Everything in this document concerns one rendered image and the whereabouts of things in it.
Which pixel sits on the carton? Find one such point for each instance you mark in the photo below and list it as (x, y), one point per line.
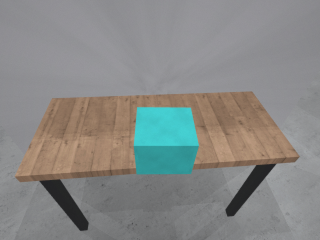
(165, 140)

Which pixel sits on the table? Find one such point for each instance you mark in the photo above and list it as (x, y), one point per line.
(82, 137)

